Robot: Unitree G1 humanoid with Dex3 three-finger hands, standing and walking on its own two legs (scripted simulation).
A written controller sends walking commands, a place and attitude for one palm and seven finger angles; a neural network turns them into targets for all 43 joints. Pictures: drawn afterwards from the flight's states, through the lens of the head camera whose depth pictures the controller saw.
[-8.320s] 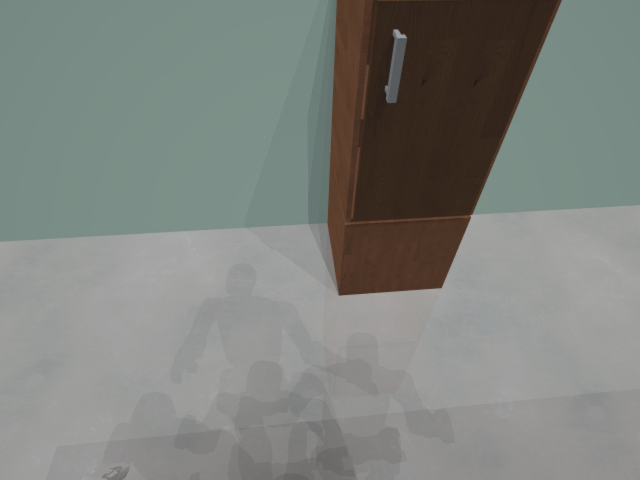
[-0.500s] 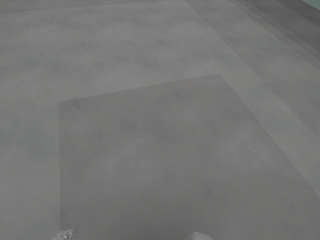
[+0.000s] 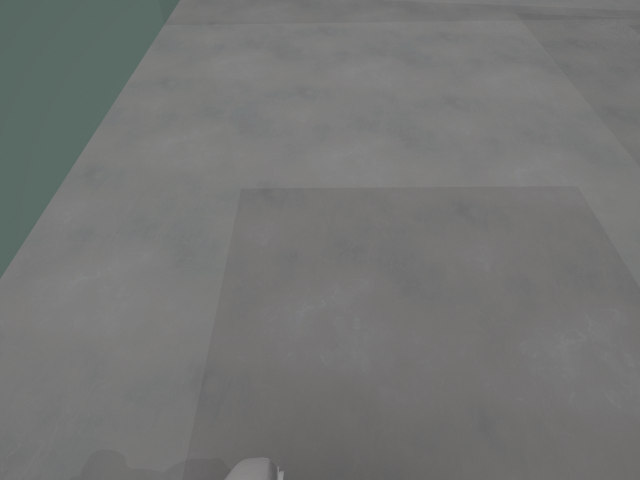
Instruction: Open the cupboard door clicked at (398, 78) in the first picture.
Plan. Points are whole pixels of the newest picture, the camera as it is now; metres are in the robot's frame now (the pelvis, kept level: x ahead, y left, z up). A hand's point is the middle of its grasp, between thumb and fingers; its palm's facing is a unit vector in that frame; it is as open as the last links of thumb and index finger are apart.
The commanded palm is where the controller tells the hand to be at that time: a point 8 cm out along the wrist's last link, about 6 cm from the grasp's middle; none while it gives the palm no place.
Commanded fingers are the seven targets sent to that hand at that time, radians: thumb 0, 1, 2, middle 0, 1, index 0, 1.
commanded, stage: turn to face it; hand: left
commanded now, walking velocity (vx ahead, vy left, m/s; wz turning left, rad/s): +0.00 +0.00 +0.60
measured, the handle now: out of the picture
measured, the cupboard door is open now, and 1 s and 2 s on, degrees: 0 0 0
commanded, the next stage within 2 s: none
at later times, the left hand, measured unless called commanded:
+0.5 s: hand out of the picture +0.04 +0.31 -0.16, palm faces +0.30 -0.92 -0.23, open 7.4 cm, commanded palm none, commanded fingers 0.00 0.90 0.90 -0.20 -0.30 -0.20 -0.30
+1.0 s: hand out of the picture -0.04 +0.23 -0.14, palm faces +0.54 -0.78 -0.31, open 7.4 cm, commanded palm none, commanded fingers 0.00 0.90 0.90 -0.20 -0.30 -0.20 -0.30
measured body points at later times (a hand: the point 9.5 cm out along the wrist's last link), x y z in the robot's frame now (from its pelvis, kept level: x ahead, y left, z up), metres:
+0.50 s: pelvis -0.01 +0.07 +0.00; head +0.01 +0.11 +0.45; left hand +0.02 +0.36 -0.14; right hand +0.13 -0.15 -0.12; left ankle +0.00 +0.14 -0.74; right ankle +0.02 -0.11 -0.66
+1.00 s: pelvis -0.01 +0.01 +0.00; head +0.02 -0.01 +0.45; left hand -0.07 +0.27 -0.12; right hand +0.16 -0.21 -0.16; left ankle -0.10 +0.13 -0.64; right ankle +0.02 -0.10 -0.74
